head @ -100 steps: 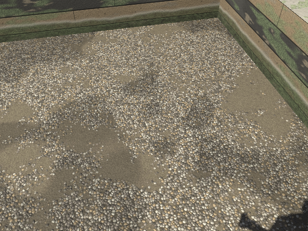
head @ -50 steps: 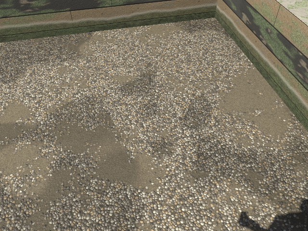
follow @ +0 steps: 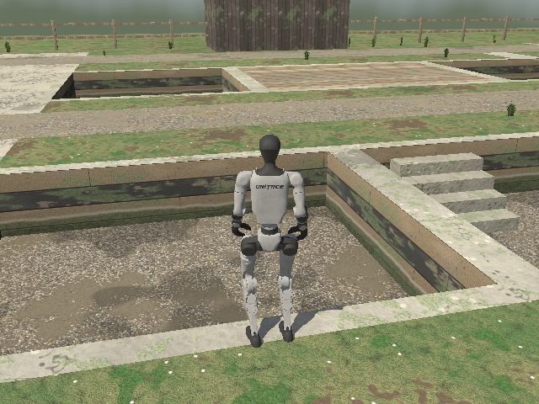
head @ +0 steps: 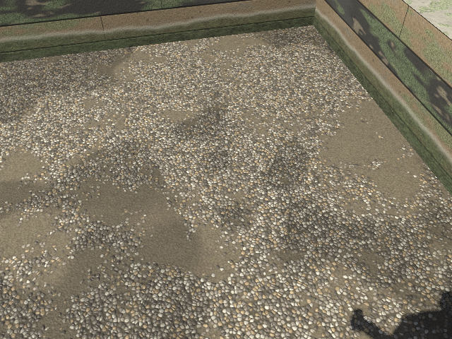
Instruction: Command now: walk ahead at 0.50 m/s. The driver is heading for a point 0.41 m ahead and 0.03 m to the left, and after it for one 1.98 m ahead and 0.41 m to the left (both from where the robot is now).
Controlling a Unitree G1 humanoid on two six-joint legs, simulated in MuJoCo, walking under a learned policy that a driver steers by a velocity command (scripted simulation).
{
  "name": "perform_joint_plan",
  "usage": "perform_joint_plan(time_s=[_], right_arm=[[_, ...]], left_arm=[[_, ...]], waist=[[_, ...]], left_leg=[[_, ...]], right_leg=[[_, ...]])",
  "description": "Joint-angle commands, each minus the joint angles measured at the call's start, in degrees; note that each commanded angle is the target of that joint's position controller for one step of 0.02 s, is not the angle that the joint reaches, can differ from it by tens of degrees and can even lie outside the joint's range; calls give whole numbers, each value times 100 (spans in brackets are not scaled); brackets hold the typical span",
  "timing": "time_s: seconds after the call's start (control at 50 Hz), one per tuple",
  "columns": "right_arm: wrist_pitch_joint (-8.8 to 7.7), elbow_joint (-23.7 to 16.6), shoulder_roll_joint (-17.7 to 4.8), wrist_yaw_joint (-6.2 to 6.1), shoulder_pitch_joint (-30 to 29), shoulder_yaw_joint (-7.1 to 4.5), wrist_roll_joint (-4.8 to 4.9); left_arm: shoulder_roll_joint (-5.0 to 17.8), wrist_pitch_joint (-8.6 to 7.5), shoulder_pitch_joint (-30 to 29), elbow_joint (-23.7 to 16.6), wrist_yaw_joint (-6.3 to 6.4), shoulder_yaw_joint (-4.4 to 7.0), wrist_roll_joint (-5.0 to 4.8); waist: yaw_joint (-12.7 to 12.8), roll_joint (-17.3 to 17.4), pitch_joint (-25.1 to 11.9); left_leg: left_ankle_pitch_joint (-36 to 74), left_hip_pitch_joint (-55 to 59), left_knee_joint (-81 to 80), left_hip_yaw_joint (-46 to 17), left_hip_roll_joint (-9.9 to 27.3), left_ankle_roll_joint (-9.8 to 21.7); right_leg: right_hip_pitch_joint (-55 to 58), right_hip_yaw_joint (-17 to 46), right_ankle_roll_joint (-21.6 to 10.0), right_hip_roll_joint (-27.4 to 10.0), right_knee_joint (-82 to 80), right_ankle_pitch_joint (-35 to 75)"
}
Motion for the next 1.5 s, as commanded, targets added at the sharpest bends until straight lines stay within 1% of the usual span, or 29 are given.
perform_joint_plan(time_s=[0.02,0.06,0.16,0.24,0.3,0.34,0.42,0.46,0.54,0.58,0.64,0.68,0.74,0.78,0.84,0.88,0.94,0.98,1.04,1.08,1.14,1.18,1.22,1.26,1.3,1.34,1.4,1.44,1.5], right_arm=[[-39,-590,-349,-24,-552,-79,14],[-85,-470,-414,-21,-129,-147,-22],[-26,-602,-333,-21,-568,-71,16],[-107,-466,-413,-24,-200,-135,-13],[-38,-591,-328,-28,-571,-73,14],[-87,-465,-399,-24,-133,-142,-22],[3,-617,-360,-25,-647,-89,27],[-80,-466,-394,-22,-109,-142,-26],[0,-618,-357,-28,-648,-89,28],[-76,-469,-384,-22,-111,-141,-30],[-23,-608,-334,-37,-631,-84,31],[-56,-486,-353,-28,-140,-136,-41],[-1,-615,-339,-29,-651,-91,26],[-54,-487,-342,-25,-134,-134,-42],[-4,-616,-333,-31,-657,-90,26],[-52,-489,-331,-24,-137,-133,-47],[9,-629,-312,-29,-649,-93,8],[-68,-481,-360,-30,-174,-137,-23],[4,-626,-307,-31,-648,-93,8],[-70,-479,-358,-32,-176,-137,-23],[-9,-612,-320,-32,-658,-89,22],[-58,-483,-323,-28,-139,-132,-47],[10,-622,-285,-34,-630,-87,-2],[-48,-495,-348,-31,-196,-146,-33],[20,-628,-269,-34,-634,-85,-4],[-46,-497,-335,-29,-196,-145,-33],[14,-633,-282,-30,-656,-90,3],[-53,-490,-315,-30,-161,-134,-43],[21,-603,-385,-39,-587,-145,-24]], left_arm=[[337,-111,-769,-649,-78,90,43],[398,-131,-333,-449,22,112,8],[336,-104,-760,-652,-88,84,37],[368,-128,-396,-488,13,102,17],[323,-116,-777,-662,-86,82,39],[387,-136,-338,-460,15,105,10],[298,-116,-849,-676,-103,64,16],[389,-141,-332,-458,8,101,23],[300,-123,-850,-680,-106,62,16],[388,-143,-334,-463,2,96,23],[289,-143,-815,-674,-93,62,38],[385,-158,-319,-458,5,96,-14],[284,-137,-877,-691,-108,56,22],[384,-160,-315,-458,1,93,-10],[283,-140,-880,-696,-109,53,20],[384,-159,-316,-464,-4,89,-10],[284,-159,-838,-673,-111,53,1],[372,-149,-370,-477,-12,86,22],[282,-159,-839,-673,-113,53,0],[368,-151,-378,-480,-15,86,21],[275,-141,-888,-705,-115,48,25],[374,-163,-332,-472,-11,85,-9],[286,-168,-851,-676,-112,55,2],[361,-172,-368,-473,-17,82,-7],[282,-165,-861,-677,-115,52,0],[359,-172,-376,-473,-19,79,-7],[273,-161,-862,-687,-124,45,-1],[369,-171,-352,-475,-23,80,-5],[280,-192,-696,-633,-135,57,66]], waist=[[89,44,103],[-30,-16,-759],[86,57,165],[-8,26,-619],[89,48,107],[-33,-21,-757],[82,118,237],[-47,-6,-764],[79,124,240],[-47,-7,-783],[84,109,140],[-30,-63,-779],[72,117,177],[-36,-71,-790],[71,114,176],[-35,-81,-814],[88,71,131],[-44,-3,-731],[91,67,123],[-45,-9,-738],[79,103,136],[-33,-96,-835],[88,30,63],[-32,-51,-768],[80,40,62],[-39,-55,-771],[87,67,98],[-39,-81,-805],[114,114,-205]], left_leg=[[1495,266,-665,-590,347,11],[593,629,-625,-446,204,-32],[1493,257,-668,-609,338,3],[570,598,-693,-488,219,-12],[1492,264,-670,-608,334,2],[577,632,-632,-467,193,-38],[1420,199,-683,-593,303,-1],[562,649,-644,-488,193,-44],[1426,205,-692,-605,300,-3],[565,663,-644,-495,184,-50],[1414,252,-693,-623,296,-5],[476,648,-691,-505,199,-11],[1381,218,-688,-609,287,-14],[443,653,-688,-512,189,-19],[1377,222,-688,-620,280,-18],[432,665,-682,-518,179,-27],[1286,248,-770,-657,295,23],[511,647,-651,-517,156,-63],[1292,251,-774,-665,291,21],[522,655,-654,-524,152,-64],[1404,233,-687,-644,270,-27],[447,678,-684,-539,167,-33],[1304,246,-759,-668,289,5],[400,653,-697,-531,144,-29],[1291,257,-758,-667,280,-3],[360,662,-701,-536,137,-36],[1283,274,-767,-686,268,1],[402,686,-701,-558,155,-41],[1417,342,-685,-635,307,0]], right_leg=[[-664,-36,-216,-225,-429,2029],[-187,138,-237,-218,-648,1434],[-716,-23,-213,-228,-459,1997],[-239,149,-235,-228,-686,1320],[-648,-24,-221,-233,-457,2016],[-177,153,-243,-226,-677,1405],[-703,-6,-230,-256,-498,2028],[-173,160,-248,-230,-693,1393],[-694,1,-233,-260,-516,2019],[-162,167,-252,-232,-703,1402],[-625,13,-235,-258,-525,1983],[-162,142,-256,-234,-753,1256],[-639,13,-246,-271,-530,2031],[-160,154,-260,-240,-768,1250],[-639,24,-251,-276,-545,2018],[-154,165,-265,-244,-779,1248],[-615,10,-251,-274,-614,1882],[-182,201,-263,-253,-752,1368],[-598,12,-252,-276,-627,1877],[-170,206,-267,-256,-761,1357],[-595,30,-257,-284,-567,2020],[-126,176,-272,-253,-801,1213],[-556,7,-259,-269,-620,1905],[-129,191,-273,-265,-824,1229],[-557,14,-262,-274,-633,1916],[-132,205,-276,-272,-849,1208],[-585,37,-265,-291,-670,1870],[-138,204,-280,-266,-851,1177],[-379,-33,-256,-284,-629,2145]])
